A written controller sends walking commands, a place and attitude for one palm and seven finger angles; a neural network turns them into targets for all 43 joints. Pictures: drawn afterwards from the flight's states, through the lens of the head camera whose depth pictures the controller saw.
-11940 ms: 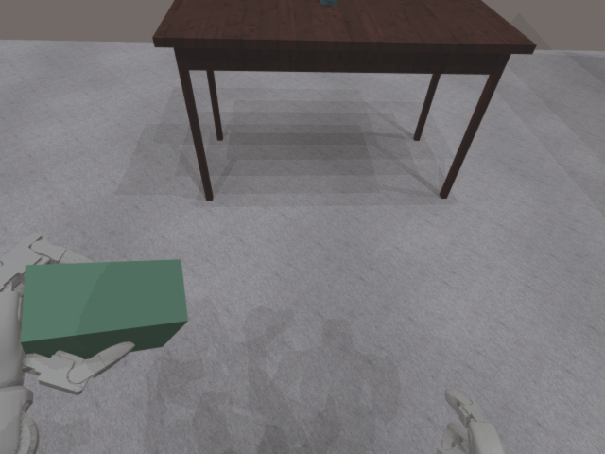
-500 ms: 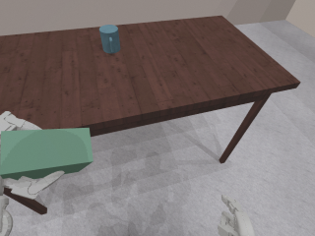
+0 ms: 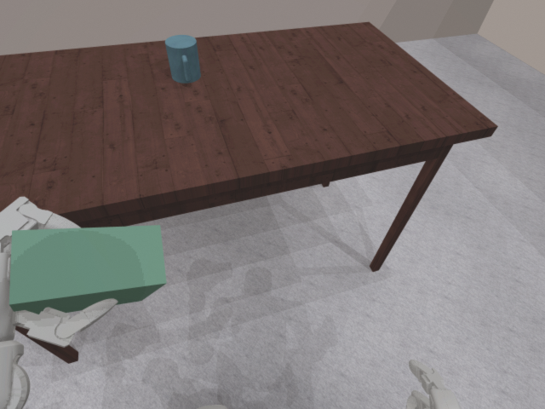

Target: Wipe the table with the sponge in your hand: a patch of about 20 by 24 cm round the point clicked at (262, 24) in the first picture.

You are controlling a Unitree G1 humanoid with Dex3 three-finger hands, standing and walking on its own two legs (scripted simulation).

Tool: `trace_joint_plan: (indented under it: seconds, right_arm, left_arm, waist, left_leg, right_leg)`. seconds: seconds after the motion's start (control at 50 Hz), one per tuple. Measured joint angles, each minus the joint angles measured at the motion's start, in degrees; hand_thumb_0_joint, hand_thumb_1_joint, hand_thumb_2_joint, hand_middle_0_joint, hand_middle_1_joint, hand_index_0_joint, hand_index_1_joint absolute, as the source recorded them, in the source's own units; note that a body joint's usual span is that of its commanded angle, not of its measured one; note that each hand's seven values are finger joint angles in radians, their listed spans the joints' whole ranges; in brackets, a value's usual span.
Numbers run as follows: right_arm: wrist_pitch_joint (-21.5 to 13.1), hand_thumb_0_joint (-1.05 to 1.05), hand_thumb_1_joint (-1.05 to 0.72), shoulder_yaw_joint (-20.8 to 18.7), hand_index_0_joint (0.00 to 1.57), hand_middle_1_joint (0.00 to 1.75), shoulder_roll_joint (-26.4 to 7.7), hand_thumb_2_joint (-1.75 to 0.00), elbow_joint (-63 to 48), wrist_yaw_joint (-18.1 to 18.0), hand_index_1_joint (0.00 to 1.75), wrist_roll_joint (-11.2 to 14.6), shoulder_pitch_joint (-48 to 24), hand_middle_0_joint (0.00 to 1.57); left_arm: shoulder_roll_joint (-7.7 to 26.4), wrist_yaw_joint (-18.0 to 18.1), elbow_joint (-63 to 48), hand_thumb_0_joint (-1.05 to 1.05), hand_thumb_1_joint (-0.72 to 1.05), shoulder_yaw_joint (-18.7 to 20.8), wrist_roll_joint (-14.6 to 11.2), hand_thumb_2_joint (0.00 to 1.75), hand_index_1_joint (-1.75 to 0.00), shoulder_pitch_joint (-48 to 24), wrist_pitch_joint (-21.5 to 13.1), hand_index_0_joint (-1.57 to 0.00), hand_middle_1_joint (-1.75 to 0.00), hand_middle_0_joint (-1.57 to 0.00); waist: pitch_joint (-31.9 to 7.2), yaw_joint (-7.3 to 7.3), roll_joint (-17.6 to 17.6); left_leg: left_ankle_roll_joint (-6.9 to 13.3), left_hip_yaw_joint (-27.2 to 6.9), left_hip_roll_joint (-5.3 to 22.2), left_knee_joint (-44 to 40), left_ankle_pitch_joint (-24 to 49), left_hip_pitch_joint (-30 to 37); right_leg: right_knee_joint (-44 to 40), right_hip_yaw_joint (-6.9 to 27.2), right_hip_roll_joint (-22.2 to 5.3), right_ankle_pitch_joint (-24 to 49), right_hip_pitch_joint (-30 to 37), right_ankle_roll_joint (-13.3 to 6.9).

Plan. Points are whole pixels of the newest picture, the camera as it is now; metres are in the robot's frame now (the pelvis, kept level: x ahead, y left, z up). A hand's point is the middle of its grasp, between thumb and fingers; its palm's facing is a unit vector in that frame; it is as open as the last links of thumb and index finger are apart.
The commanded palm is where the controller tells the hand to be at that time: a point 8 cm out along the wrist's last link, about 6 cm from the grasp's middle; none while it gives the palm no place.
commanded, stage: come to a stop and stand still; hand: left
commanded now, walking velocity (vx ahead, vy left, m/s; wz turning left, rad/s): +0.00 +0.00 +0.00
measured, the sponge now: (111, 270) +0.24 +0.21 +0.14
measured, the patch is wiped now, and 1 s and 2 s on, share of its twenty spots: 0.00 0.00 0.00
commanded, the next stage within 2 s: look again from close up in 0.04 s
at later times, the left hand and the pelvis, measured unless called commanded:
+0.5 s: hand (83, 262) +0.25 +0.25 +0.12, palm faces +0.23 -0.89 -0.39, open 10.4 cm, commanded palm +0.20 +0.30 +0.18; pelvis +0.03 +0.03 +0.01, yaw -3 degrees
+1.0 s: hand (62, 194) +0.32 +0.29 +0.16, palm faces +0.38 -0.83 -0.41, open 10.4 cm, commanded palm +0.26 +0.32 +0.18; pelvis +0.09 +0.04 -0.01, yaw -2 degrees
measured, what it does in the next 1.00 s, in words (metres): shifts its weight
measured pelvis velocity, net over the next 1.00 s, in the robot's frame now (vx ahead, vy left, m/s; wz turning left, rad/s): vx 0.09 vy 0.04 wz -0.03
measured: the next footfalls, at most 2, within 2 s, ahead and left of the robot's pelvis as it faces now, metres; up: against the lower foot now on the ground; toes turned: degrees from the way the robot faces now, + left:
left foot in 1.22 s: +0.21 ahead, +0.16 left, +0.00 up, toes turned +0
right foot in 1.50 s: +0.19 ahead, +0.00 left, +0.00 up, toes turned -11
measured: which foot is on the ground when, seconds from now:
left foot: down 0.00-1.00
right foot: down 0.00-1.00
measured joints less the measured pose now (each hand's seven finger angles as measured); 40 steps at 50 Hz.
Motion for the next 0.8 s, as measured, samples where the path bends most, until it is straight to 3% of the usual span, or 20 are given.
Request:
trace_joint_plan:
  seconds: [0.14, 0.18, 0.2, 0.24, 0.28, 0.32, 0.38, 0.42, 0.48, 0.56, 0.62, 0.68, 0.8]
  right_arm:
    - [-0.65, 0.01, -0.90, 1.13, 0.20, 0.30, 1.86, -0.90, -0.57, 0.64, 0.30, -0.14, -1.07, 0.20]
    - [-2.23, 0.01, -0.90, 0.35, 0.20, 0.30, 2.16, -0.90, 0.02, 0.20, 0.30, -0.81, -0.24, 0.20]
    - [-2.62, 0.01, -0.90, 0.66, 0.20, 0.30, 2.16, -0.90, 1.01, 0.31, 0.30, -0.60, -0.68, 0.20]
    - [-3.01, 0.01, -0.90, 1.27, 0.20, 0.30, 1.87, -0.90, 1.89, 1.16, 0.30, 0.08, -2.07, 0.20]
    - [-3.49, 0.01, -0.90, 1.13, 0.20, 0.30, 1.30, -0.90, 1.08, 2.32, 0.30, 0.79, -2.58, 0.20]
    - [-3.96, 0.01, -0.90, 0.67, 0.20, 0.30, 0.51, -0.90, -0.87, 3.26, 0.30, 1.43, -1.92, 0.20]
    - [-4.34, 0.01, -0.90, 0.46, 0.20, 0.30, -0.02, -0.90, -3.01, 3.59, 0.30, 1.72, -0.82, 0.20]
    - [-4.27, 0.01, -0.90, 0.69, 0.20, 0.30, 0.38, -0.90, -3.52, 3.20, 0.30, 1.42, -0.34, 0.20]
    - [-4.07, 0.01, -0.90, 1.34, 0.20, 0.30, 1.51, -0.90, -3.63, 2.28, 0.30, 0.65, 0.05, 0.20]
    - [-4.37, 0.01, -0.90, 1.94, 0.20, 0.30, 2.14, -0.90, -3.51, 1.71, 0.30, 0.07, -0.54, 0.20]
    - [-5.15, 0.01, -0.90, 2.03, 0.20, 0.30, 1.61, -0.90, -2.92, 2.19, 0.30, -0.30, -2.06, 0.20]
    - [-5.18, 0.01, -0.90, 1.67, 0.20, 0.30, 0.97, -0.90, -2.51, 3.12, 0.30, -0.50, -3.63, 0.20]
    - [-2.51, 0.01, -0.90, 0.75, 0.20, 0.30, 0.58, -0.90, -3.18, 3.33, 0.30, -0.26, -4.51, 0.20]
  left_arm:
    - [1.31, -0.40, -3.04, -0.01, -0.52, -0.13, -0.35, 0.99, -1.35, 2.83, -0.88, -0.72, -1.36, -0.69]
    - [6.88, -3.66, 0.38, -0.01, -0.52, 2.21, 2.29, 0.99, -1.35, -5.30, -1.63, -0.72, -1.36, -0.69]
    - [9.97, -4.26, 3.51, -0.01, -0.52, 4.12, 2.27, 0.99, -1.35, -10.44, -2.68, -0.72, -1.36, -0.69]
    - [12.22, -3.94, 9.67, -0.01, -0.52, 7.67, 0.65, 0.99, -1.35, -17.23, -3.81, -0.72, -1.36, -0.69]
    - [10.24, -3.28, 12.56, -0.01, -0.52, 9.40, -1.28, 0.99, -1.35, -17.97, -2.52, -0.72, -1.36, -0.69]
    - [5.83, -3.03, 11.69, -0.01, -0.52, 7.87, -2.06, 0.99, -1.35, -13.85, -0.74, -0.72, -1.36, -0.69]
    - [-0.21, -3.87, 7.12, -0.01, -0.52, 1.05, -1.11, 0.99, -1.35, -4.25, 1.09, -0.72, -1.36, -0.69]
    - [-1.77, -4.67, 4.82, -0.01, -0.52, -3.04, -0.20, 0.99, -1.35, 0.80, 1.34, -0.72, -1.36, -0.69]
    - [-0.43, -4.96, 2.62, -0.01, -0.52, -4.37, 0.43, 0.99, -1.35, 3.38, 1.27, -0.72, -1.36, -0.69]
    - [3.39, -2.85, 1.30, -0.01, -0.52, 0.55, 0.04, 0.99, -1.35, -1.35, 0.81, -0.72, -1.36, -0.70]
    - [3.62, -1.15, 0.27, -0.01, -0.52, 4.14, -0.41, 1.00, -1.35, -5.87, 0.03, -0.72, -1.36, -0.70]
    - [2.09, -0.32, -1.81, -0.01, -0.52, 4.56, -0.83, 1.00, -1.35, -6.61, -1.15, -0.72, -1.36, -0.70]
    - [0.19, -1.92, -1.08, -0.01, -0.52, 0.16, -1.09, 1.00, -1.35, -0.63, -1.33, -0.72, -1.36, -0.70]
  waist:
    - [-0.31, 0.16, 0.68]
    - [0.43, 3.11, 1.04]
    - [0.75, 4.06, 0.59]
    - [1.21, 4.55, 0.08]
    - [1.04, 3.60, 0.37]
    - [0.13, 2.32, 1.20]
    - [-1.10, 0.73, 1.53]
    - [-1.37, 0.16, 0.61]
    - [-0.71, 0.61, -1.81]
    - [1.21, 2.39, -3.69]
    - [1.86, 3.00, -2.96]
    - [0.75, 2.54, -1.43]
    - [-3.19, 0.98, 0.58]
  left_leg:
    - [-0.31, 0.21, 0.35, 0.52, -0.59, 0.01]
    - [-0.19, -0.56, 0.68, 1.99, -1.91, -0.65]
    - [-0.27, -1.00, 0.40, 2.14, -1.95, -0.87]
    - [-0.25, -0.89, 0.13, 1.52, -0.51, -0.45]
    - [0.11, 0.23, -0.12, 0.68, -0.56, 0.63]
    - [0.80, 1.41, -0.59, -0.28, -1.00, 1.70]
    - [1.68, 2.64, -1.33, -1.18, -1.73, 2.77]
    - [1.94, 2.88, -1.70, -1.60, -2.05, 3.14]
    - [2.07, 2.65, -1.90, -1.89, -2.34, 3.34]
    - [1.95, 1.88, -1.93, -1.78, -2.65, 3.03]
    - [1.97, 1.41, -1.84, -1.18, -3.20, 2.66]
    - [2.25, 1.39, -1.88, -0.01, -4.39, 2.22]
    - [2.99, 2.55, -2.66, 2.86, -8.04, 2.24]
  right_leg:
    - [0.22, 0.27, 0.30, -0.29, 0.01, -0.26]
    - [-0.14, -0.14, 0.88, -0.04, 0.31, -0.48]
    - [0.27, -0.22, 0.82, -0.07, -0.03, -0.69]
    - [0.81, 0.47, 0.80, -0.13, -0.38, -0.72]
    - [0.24, 1.60, 0.49, 0.10, 0.15, -0.10]
    - [-0.73, 2.70, -0.03, 0.36, 0.86, 0.80]
    - [-1.85, 3.84, -0.80, 0.23, 1.69, 1.64]
    - [-2.47, 4.03, -1.15, 0.04, 2.14, 1.89]
    - [-3.21, 3.78, -1.28, -0.11, 2.66, 2.02]
    - [-3.76, 3.01, -1.20, -0.31, 2.98, 1.63]
    - [-4.60, 2.56, -1.07, -0.22, 3.44, 1.86]
    - [-4.74, 2.55, -1.15, -0.68, 3.62, 2.34]
    - [-1.69, 3.68, -2.24, -4.03, 3.22, 3.17]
